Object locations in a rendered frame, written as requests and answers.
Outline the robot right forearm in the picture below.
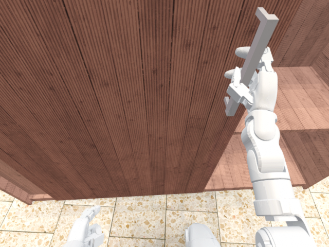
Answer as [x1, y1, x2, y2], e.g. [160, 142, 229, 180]
[241, 110, 317, 247]

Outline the right robot thigh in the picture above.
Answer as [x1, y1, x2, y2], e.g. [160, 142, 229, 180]
[185, 223, 221, 247]

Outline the right robot hand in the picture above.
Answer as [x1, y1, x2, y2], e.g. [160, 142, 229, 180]
[224, 47, 278, 114]

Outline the handle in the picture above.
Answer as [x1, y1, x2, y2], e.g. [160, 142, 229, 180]
[224, 7, 279, 116]

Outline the wardrobe door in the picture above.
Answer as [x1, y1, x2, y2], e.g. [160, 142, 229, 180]
[0, 0, 303, 201]
[0, 159, 47, 195]

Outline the robot right upper arm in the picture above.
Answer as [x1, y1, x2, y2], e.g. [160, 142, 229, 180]
[255, 226, 315, 247]

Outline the left robot hand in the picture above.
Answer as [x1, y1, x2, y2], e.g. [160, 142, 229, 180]
[66, 205, 104, 247]

